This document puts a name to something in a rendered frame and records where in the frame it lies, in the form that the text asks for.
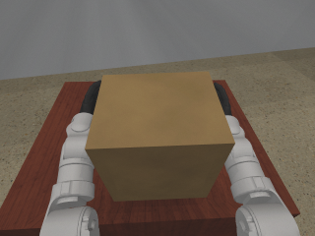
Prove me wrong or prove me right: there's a left robot hand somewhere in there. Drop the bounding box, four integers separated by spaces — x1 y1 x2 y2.
79 80 101 115

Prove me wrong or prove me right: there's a right robot hand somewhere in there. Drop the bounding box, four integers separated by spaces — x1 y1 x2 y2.
214 82 232 116

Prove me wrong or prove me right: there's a robot right upper arm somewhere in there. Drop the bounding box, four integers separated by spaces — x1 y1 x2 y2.
235 203 299 236

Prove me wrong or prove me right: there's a robot left upper arm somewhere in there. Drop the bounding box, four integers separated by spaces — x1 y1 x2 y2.
40 206 100 236

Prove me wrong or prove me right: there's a pedestal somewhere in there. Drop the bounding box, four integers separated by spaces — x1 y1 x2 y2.
0 80 300 236

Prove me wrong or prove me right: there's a left robot forearm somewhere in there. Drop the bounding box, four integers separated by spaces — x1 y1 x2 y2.
39 112 95 236

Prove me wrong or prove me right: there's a right robot forearm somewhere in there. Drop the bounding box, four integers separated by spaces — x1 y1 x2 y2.
224 115 300 236

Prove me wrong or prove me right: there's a carton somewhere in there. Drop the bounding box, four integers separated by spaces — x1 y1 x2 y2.
85 71 235 202

